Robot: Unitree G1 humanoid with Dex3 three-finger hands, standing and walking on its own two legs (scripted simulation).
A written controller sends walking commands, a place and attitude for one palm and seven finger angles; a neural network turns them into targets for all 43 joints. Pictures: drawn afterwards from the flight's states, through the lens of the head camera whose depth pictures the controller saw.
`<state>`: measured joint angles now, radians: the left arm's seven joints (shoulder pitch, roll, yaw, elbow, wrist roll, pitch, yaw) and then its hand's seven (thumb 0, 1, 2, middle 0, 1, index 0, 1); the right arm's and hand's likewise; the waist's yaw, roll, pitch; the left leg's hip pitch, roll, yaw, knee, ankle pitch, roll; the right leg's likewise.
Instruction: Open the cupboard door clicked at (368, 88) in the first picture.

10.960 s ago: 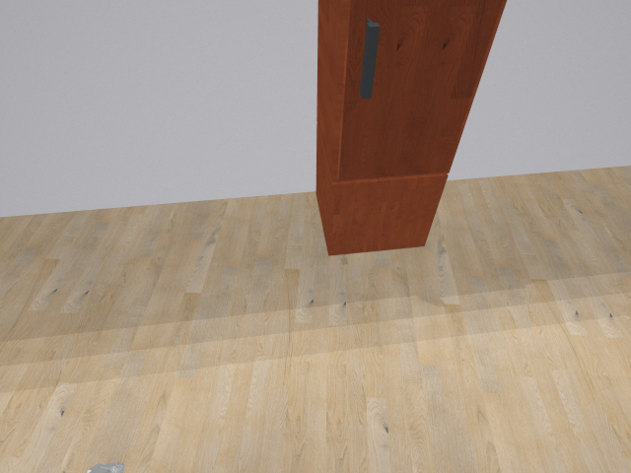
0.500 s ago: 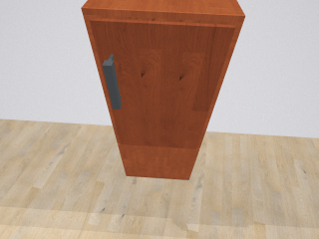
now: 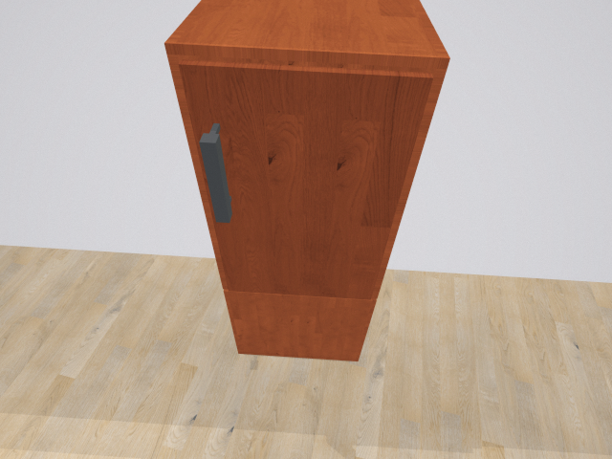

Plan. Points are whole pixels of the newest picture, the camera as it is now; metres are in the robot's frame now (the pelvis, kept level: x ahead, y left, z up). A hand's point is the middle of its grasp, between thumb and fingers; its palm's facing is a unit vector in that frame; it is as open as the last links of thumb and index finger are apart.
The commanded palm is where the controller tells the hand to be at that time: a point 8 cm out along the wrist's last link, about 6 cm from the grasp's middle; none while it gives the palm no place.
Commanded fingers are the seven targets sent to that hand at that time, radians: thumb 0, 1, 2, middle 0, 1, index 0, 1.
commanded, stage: come to a stop and stand still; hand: left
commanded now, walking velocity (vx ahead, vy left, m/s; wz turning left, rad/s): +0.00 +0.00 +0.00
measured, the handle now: (220, 174) +0.55 +0.19 +0.06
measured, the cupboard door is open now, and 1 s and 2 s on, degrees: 0 0 0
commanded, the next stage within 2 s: look again from close up in 0.14 s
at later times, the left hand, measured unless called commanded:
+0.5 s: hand out of the picture +0.01 +0.19 -0.18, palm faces +0.05 -0.97 -0.22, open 7.4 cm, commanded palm none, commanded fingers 0.00 0.90 0.90 -0.20 -0.30 -0.20 -0.30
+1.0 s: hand out of the picture -0.07 +0.19 -0.18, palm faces +0.04 -0.99 -0.16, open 7.4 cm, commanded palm none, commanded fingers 0.00 0.90 0.90 -0.20 -0.30 -0.20 -0.30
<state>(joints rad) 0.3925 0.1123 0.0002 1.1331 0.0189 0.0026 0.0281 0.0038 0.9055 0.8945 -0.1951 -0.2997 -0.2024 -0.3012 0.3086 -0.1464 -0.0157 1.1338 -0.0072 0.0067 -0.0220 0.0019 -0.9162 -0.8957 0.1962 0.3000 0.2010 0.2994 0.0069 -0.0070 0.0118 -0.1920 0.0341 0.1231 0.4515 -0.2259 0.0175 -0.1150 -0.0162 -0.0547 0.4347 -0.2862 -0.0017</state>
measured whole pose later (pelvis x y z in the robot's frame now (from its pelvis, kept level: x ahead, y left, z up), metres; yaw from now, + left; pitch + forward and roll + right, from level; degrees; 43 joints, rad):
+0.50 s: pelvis -0.01 +0.01 -0.01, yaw +1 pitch -2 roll -1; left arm 0.32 0.16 0.00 1.02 0.02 -0.01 0.05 0.01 0.91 0.89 -0.19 -0.30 -0.20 -0.30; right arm 0.32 -0.16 -0.02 1.04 -0.02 0.00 -0.02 0.02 -0.92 -0.90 0.20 0.30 0.20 0.30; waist -0.02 0.01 -0.02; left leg -0.25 0.02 0.10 0.56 -0.27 0.04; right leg -0.16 -0.04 -0.07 0.53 -0.33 0.01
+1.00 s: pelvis -0.04 +0.03 +0.00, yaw +1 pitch -2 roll -1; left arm 0.41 0.15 -0.01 1.05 0.03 0.02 0.04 0.00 0.91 0.89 -0.19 -0.30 -0.20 -0.30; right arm 0.32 -0.15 -0.02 1.07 -0.01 0.02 0.00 0.01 -0.91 -0.90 0.20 0.30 0.20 0.30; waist 0.00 -0.02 -0.01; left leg -0.25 0.00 0.12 0.46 -0.19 0.06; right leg -0.17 -0.05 -0.06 0.46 -0.28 0.02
